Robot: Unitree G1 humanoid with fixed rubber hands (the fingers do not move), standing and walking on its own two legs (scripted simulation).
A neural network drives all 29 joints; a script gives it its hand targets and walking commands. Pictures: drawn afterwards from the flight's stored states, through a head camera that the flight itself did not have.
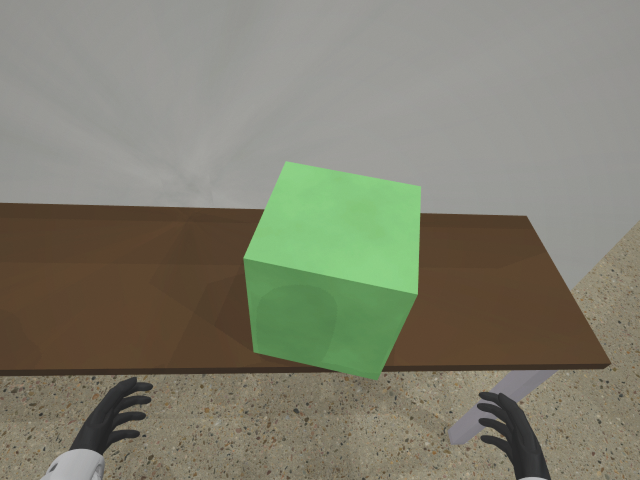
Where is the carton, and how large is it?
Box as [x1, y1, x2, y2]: [243, 161, 420, 379]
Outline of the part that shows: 286,161 243,258 253,351 377,379 417,294 420,186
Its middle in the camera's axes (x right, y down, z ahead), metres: +0.02 +0.06 +0.61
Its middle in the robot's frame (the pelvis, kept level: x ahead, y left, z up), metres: +0.42 -0.03 -0.02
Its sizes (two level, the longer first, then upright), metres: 0.210 0.200 0.250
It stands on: a table, 0.64 m high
